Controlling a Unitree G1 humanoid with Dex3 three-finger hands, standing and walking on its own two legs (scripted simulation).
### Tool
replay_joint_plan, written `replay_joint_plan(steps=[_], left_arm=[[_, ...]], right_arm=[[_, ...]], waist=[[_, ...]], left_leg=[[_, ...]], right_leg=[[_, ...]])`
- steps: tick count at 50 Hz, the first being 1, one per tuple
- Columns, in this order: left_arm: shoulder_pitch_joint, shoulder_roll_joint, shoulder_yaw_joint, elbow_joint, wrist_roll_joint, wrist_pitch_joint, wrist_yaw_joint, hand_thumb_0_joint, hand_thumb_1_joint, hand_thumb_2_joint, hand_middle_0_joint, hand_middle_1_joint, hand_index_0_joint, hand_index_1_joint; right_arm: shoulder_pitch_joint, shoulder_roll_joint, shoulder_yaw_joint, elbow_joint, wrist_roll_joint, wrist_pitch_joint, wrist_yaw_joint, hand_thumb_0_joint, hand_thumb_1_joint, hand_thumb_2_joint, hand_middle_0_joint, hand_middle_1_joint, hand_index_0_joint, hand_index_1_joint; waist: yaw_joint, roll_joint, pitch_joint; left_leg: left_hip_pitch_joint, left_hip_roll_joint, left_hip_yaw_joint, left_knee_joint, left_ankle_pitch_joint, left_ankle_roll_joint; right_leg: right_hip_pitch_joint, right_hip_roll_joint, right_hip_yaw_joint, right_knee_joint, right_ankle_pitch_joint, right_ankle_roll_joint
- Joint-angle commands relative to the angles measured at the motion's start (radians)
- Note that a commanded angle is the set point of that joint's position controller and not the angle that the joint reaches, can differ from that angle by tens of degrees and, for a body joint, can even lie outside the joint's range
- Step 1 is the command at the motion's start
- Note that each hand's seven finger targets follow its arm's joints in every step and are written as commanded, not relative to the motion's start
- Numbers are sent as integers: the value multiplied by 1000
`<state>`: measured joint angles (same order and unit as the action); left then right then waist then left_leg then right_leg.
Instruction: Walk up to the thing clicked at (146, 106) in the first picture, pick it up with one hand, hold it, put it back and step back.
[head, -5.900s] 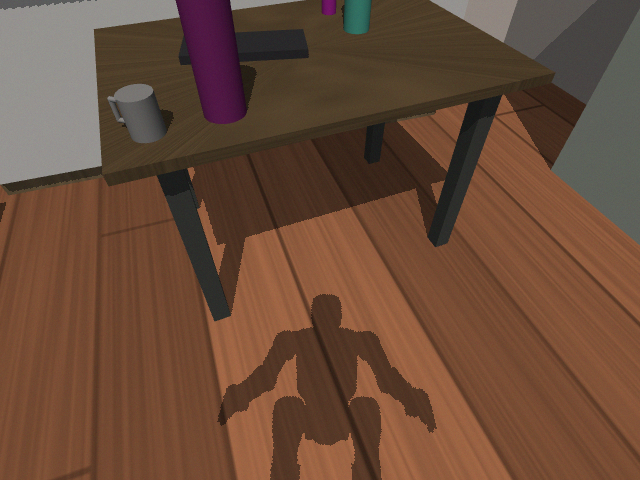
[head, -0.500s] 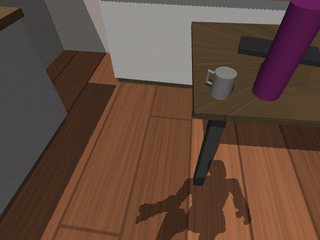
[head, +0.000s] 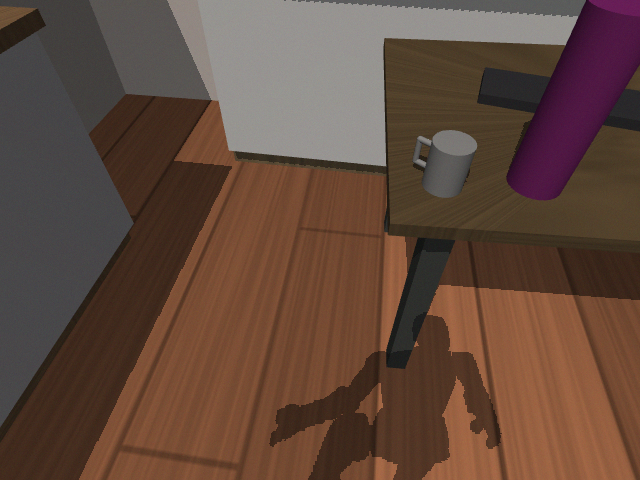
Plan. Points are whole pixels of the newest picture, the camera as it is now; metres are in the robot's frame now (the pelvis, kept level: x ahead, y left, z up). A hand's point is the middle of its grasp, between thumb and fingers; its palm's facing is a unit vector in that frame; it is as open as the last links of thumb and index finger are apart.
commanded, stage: stand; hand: left
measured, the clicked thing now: (439, 160) +0.66 -0.20 +0.02
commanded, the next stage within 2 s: walk up in 0.54 s
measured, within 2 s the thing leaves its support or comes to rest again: neither
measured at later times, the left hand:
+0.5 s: hand out of the picture +0.07 +0.26 -0.16, palm faces -0.03 -0.94 -0.35, open 7.4 cm
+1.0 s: hand out of the picture +0.12 +0.13 -0.17, palm faces -0.12 -0.94 -0.33, open 7.4 cm
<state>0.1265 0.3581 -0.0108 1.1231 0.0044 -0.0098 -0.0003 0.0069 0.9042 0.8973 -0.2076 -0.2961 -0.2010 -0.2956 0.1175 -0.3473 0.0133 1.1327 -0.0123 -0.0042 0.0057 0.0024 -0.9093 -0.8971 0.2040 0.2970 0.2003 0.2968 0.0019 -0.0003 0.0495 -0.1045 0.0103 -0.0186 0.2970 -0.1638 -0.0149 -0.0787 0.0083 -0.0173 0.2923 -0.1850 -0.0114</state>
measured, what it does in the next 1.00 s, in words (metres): steps to the right: right foot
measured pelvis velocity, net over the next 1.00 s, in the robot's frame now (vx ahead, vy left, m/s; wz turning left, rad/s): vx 0.02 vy -0.13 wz -0.10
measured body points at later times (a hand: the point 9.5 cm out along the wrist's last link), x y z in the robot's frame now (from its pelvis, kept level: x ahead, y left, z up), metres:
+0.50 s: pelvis +0.00 +0.00 +0.00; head +0.01 +0.00 +0.45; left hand +0.08 +0.31 -0.13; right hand +0.08 -0.30 -0.13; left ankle +0.00 +0.13 -0.75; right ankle -0.02 -0.11 -0.75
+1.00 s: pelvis +0.02 -0.13 -0.03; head +0.06 -0.13 +0.41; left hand +0.13 +0.18 -0.15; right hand +0.04 -0.51 -0.12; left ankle +0.01 +0.02 -0.70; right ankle +0.05 -0.27 -0.75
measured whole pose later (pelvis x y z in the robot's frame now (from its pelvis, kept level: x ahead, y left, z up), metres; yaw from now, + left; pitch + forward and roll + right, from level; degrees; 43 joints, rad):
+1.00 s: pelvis +0.02 -0.13 -0.03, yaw -6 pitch -2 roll -1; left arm 0.22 0.41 0.10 0.80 0.06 0.08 -0.11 0.01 0.91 0.90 -0.21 -0.30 -0.20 -0.30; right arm 0.26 -0.49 -0.09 0.97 -0.01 -0.02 -0.07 0.01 -0.91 -0.90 0.20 0.30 0.20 0.30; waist 0.03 0.00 0.12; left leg -0.42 0.08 -0.01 1.08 -0.57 0.02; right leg -0.35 -0.02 0.02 0.70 -0.32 0.00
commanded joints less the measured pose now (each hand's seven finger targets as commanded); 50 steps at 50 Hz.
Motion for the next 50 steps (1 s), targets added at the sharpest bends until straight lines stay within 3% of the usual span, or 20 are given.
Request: replay_joint_plan(steps=[1, 12, 26, 27, 28, 29, 30, 31, 33, 35, 38, 40, 42, 43, 44, 45, 46, 47, 48, 50], left_arm=[[-27, 211, 45, -53, 2, -25, 11, 0, 900, 900, -200, -300, -200, -300], [-29, 207, 46, -54, 3, -24, 12, 0, 900, 900, -200, -300, -200, -300], [-34, 214, 48, -54, 3, -24, 12, 0, 900, 900, -200, -300, -200, -300], [-48, 316, 144, -173, 65, 17, -30, 0, 900, 900, -200, -300, -200, -300], [-64, 285, 147, -191, 65, 41, -44, 0, 900, 900, -200, -300, -200, -300], [-82, 273, 154, -230, 80, 64, -56, 0, 900, 900, -200, -300, -200, -300], [-50, 256, 158, -251, 76, 80, -63, 0, 900, 900, -200, -300, -200, -300], [-16, 256, 164, -262, 63, 88, -74, 0, 900, 900, -200, -300, -200, -300], [23, 242, 167, -281, 52, 89, -92, 0, 900, 900, -200, -300, -200, -300], [18, 236, 168, -306, 54, 91, -110, 0, 900, 900, -200, -300, -200, -300], [-20, 242, 173, -355, 60, 89, -123, 0, 900, 900, -200, -300, -200, -300], [38, 253, 181, -348, 58, 84, -123, 0, 900, 900, -200, -300, -200, -300], [160, 250, 192, -316, 54, 80, -122, 0, 900, 900, -200, -300, -200, -300], [254, 294, 209, -282, 59, 70, -114, 0, 900, 900, -200, -300, -200, -300], [322, 385, 236, -289, 72, 64, -104, 0, 900, 900, -200, -300, -200, -300], [266, 444, 233, -346, 63, 61, -99, 0, 900, 900, -200, -300, -200, -300], [181, 455, 228, -386, 54, 60, -94, 0, 900, 900, -200, -300, -200, -300], [145, 403, 214, -407, 48, 62, -87, 0, 900, 900, -200, -300, -200, -300], [90, 372, 201, -418, 52, 62, -79, 0, 900, 900, -200, -300, -200, -300], [21, 336, 187, -445, 66, 64, -74, 0, 900, 900, -200, -300, -200, -300]], right_arm=[[-33, -217, -43, -57, 5, -28, -17, 0, -900, -900, 200, 300, 200, 300], [-40, -222, -45, -58, 7, -29, -19, 0, -900, -900, 200, 300, 200, 300], [-43, -212, -44, -58, 4, -27, -17, 0, -900, -900, 200, 300, 200, 300], [147, -354, -123, -66, -9, -52, -54, 0, -900, -900, 200, 300, 200, 300], [216, -417, -154, -56, -11, -54, -72, 0, -900, -900, 200, 300, 200, 300], [241, -435, -177, -74, -11, -61, -84, 0, -900, -900, 200, 300, 200, 300], [198, -433, -186, -111, -12, -70, -93, 0, -900, -900, 200, 300, 200, 300], [140, -411, -187, -147, -17, -77, -99, 0, -900, -900, 200, 300, 200, 300], [92, -362, -175, -184, -29, -84, -96, 0, -900, -900, 200, 300, 200, 300], [94, -369, -180, -211, -39, -85, -91, 0, -900, -900, 200, 300, 200, 300], [139, -412, -196, -234, -41, -87, -87, 0, -900, -900, 200, 300, 200, 300], [108, -416, -194, -256, -41, -82, -83, 0, -900, -900, 200, 300, 200, 300], [47, -418, -191, -270, -36, -66, -84, 0, -900, -900, 200, 300, 200, 300], [67, -354, -170, -270, -38, -56, -86, 0, -900, -900, 200, 300, 200, 300], [105, -266, -137, -287, -31, -46, -90, 0, -900, -900, 200, 300, 200, 300], [89, -274, -134, -316, -6, -43, -96, 0, -900, -900, 200, 300, 200, 300], [106, -309, -143, -299, 1, -48, -101, 0, -900, -900, 200, 300, 200, 300], [149, -337, -145, -261, 14, -53, -94, 0, -900, -900, 200, 300, 200, 300], [195, -339, -143, -236, 19, -64, -88, 0, -900, -900, 200, 300, 200, 300], [299, -326, -143, -197, 17, -77, -86, 0, -900, -900, 200, 300, 200, 300]], waist=[[-2, 11, -86], [-1, 5, -83], [-2, -2, -57], [-57, -112, -70], [-79, 15, -48], [-88, 31, -47], [-54, 18, -44], [-16, 24, -30], [15, 46, -8], [-3, 110, 29], [-26, 159, 10], [3, 180, -30], [81, 153, -48], [115, -12, -86], [158, -320, -51], [133, -386, -39], [98, -276, -15], [78, -171, -5], [43, -149, 13], [2, -205, -3]], left_leg=[[28, 123, -87, -25, 176, 31], [46, 125, -84, -27, 205, 32], [30, 122, -84, -40, 157, 29], [124, 182, -154, 10, 102, 111], [191, 315, -284, -37, 38, 196], [181, 427, -370, -65, -17, 261], [115, 474, -381, -68, -52, 280], [52, 460, -346, -68, -71, 272], [-2, 365, -208, -43, -90, 218], [-24, 326, -141, -11, -51, 211], [-58, 340, -104, 68, 56, 228], [-143, 299, -50, 132, 40, 199], [-278, 243, 28, 255, -62, 151], [-364, 157, 101, 476, -154, 115], [-531, 38, 163, 756, -445, 74], [-622, -35, 76, 880, -537, 41], [-564, 11, -2, 961, -509, 46], [-527, 42, -16, 930, -444, 45], [-487, 73, 2, 839, -411, 46], [-327, 71, 44, 616, -375, 48]], right_leg=[[12, -144, 105, -36, 165, -18], [8, -142, 103, -34, 199, -13], [-11, -139, 108, -44, 146, -15], [-170, -54, 66, 154, 37, -22], [-347, -15, 30, 328, -219, -5], [-438, -31, 110, 549, -341, 4], [-472, -64, 208, 691, -323, -5], [-461, -90, 261, 770, -284, -10], [-455, -90, 275, 745, -233, -6], [-448, -88, 226, 636, -225, 12], [-387, -104, 140, 512, -250, 18], [-260, -81, 59, 457, -221, 11], [-71, -34, -49, 319, -87, -3], [57, 2, -47, 268, -92, -6], [77, -136, 207, 97, -171, -63], [-1, -305, 581, -62, -188, -212], [-88, -351, 636, -80, -284, -296], [-107, -319, 523, -25, -294, -295], [-142, -276, 422, 44, -235, -273], [-243, -220, 300, 101, -138, -239]])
